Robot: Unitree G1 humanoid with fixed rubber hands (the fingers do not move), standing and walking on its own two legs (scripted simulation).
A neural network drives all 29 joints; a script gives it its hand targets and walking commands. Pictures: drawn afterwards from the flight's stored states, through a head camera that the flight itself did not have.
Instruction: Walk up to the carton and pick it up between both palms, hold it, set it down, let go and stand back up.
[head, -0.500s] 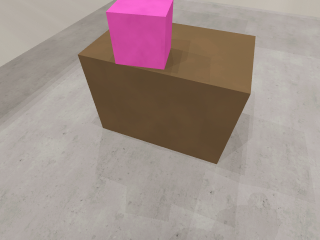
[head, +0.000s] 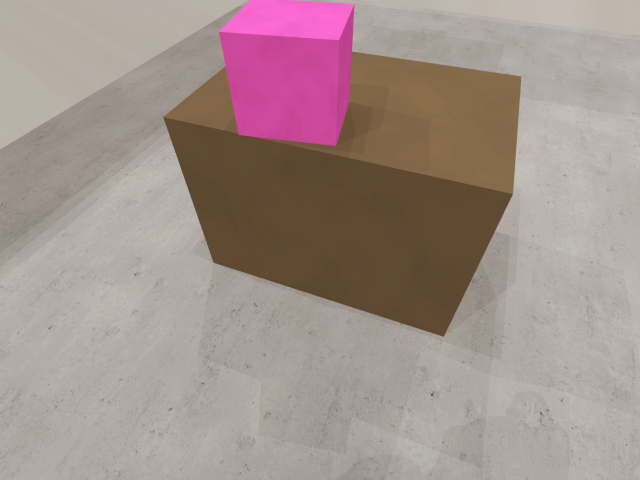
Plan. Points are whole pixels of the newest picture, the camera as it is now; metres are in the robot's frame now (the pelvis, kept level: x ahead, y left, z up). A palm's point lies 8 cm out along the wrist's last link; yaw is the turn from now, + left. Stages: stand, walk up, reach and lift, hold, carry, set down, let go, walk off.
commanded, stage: walk up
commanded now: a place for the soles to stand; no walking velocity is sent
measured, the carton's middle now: (294, 72) +1.02 +0.09 +0.03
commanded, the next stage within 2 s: none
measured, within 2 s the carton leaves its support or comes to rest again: neither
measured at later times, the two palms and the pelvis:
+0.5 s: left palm (92, 423) +0.22 +0.35 -0.12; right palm out of the picture +0.08 -0.14 -0.14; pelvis +0.13 +0.11 -0.01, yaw -10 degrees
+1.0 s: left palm (89, 315) +0.41 +0.45 -0.15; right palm (399, 338) +0.35 -0.11 -0.11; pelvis +0.31 +0.18 -0.03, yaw -13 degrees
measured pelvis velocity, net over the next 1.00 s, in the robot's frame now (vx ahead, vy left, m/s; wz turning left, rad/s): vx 0.31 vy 0.18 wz -0.22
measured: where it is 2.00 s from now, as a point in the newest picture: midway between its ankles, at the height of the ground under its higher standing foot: (264, 390)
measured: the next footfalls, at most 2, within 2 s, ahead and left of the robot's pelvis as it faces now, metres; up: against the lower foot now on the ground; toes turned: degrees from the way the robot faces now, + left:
left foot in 0.22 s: +0.18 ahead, +0.19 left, +0.00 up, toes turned +1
right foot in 0.62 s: +0.30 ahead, -0.04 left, +0.00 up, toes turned -16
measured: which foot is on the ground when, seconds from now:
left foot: up 0.00-0.20, down 0.22-0.64, up 0.66-0.98, down 1.00-1.00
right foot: down 0.00-0.24, up 0.26-0.60, down 0.62-1.00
